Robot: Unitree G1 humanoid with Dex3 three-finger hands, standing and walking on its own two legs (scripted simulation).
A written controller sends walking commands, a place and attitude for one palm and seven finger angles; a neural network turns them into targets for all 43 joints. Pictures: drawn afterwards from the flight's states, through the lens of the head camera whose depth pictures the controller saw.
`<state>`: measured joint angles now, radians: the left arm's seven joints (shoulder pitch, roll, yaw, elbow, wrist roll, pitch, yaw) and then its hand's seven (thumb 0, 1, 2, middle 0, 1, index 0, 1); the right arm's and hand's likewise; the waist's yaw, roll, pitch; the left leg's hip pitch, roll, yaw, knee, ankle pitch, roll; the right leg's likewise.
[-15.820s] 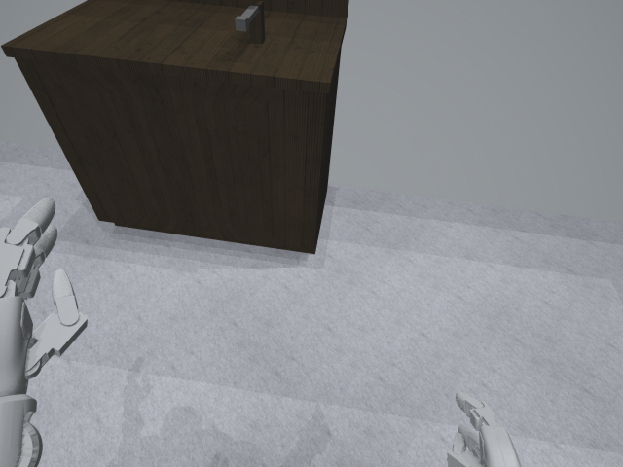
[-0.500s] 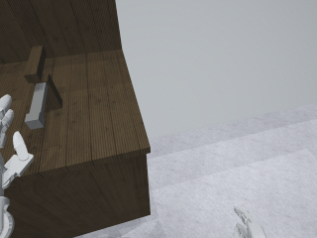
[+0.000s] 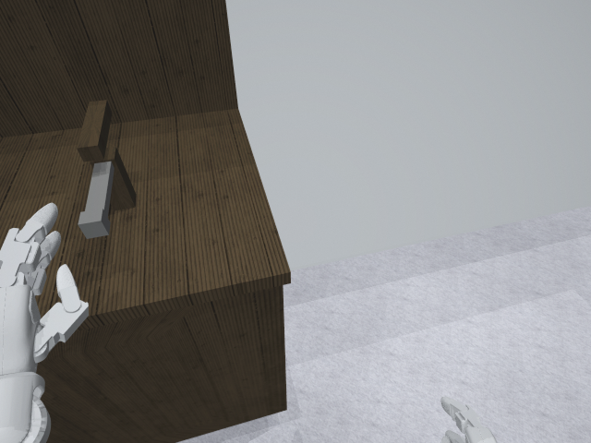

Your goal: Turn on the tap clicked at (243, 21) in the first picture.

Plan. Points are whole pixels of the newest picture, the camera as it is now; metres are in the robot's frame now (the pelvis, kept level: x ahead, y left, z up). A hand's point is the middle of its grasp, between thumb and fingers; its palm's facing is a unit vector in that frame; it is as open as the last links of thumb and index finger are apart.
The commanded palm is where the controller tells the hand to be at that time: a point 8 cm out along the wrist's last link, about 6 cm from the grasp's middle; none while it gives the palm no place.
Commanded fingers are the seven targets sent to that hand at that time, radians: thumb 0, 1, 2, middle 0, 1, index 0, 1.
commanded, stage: come to a stop and stand still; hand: left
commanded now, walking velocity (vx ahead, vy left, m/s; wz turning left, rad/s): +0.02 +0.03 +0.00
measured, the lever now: (94, 223) +0.34 +0.31 +0.13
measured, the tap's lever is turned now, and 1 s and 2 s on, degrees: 0 0 0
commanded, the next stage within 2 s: look again from close up in 1.06 s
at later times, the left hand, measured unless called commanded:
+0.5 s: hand (84, 334) +0.20 +0.25 +0.11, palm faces +0.18 -0.90 -0.41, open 7.4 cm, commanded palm +0.16 +0.31 +0.18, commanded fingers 0.00 0.90 0.90 -0.20 -0.30 -0.20 -0.30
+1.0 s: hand (52, 273) +0.25 +0.30 +0.15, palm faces +0.32 -0.87 -0.38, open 7.4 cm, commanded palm +0.18 +0.33 +0.18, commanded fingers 0.00 0.90 0.90 -0.20 -0.30 -0.20 -0.30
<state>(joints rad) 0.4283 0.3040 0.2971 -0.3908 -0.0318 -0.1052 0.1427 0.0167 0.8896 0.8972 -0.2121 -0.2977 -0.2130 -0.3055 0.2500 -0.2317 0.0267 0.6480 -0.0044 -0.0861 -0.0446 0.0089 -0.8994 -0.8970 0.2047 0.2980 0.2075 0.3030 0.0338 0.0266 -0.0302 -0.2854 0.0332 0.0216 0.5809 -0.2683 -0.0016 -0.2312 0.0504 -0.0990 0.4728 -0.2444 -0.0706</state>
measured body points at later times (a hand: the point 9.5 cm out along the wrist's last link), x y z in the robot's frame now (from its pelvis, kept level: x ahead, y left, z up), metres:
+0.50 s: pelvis -0.02 +0.04 +0.00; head +0.00 +0.05 +0.45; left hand +0.18 +0.30 +0.14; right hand +0.13 -0.19 -0.08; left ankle +0.01 +0.12 -0.74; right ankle +0.01 -0.07 -0.74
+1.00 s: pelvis +0.01 +0.06 +0.00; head +0.05 +0.09 +0.45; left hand +0.23 +0.35 +0.17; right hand +0.20 -0.15 -0.06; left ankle +0.01 +0.12 -0.74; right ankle +0.01 -0.07 -0.74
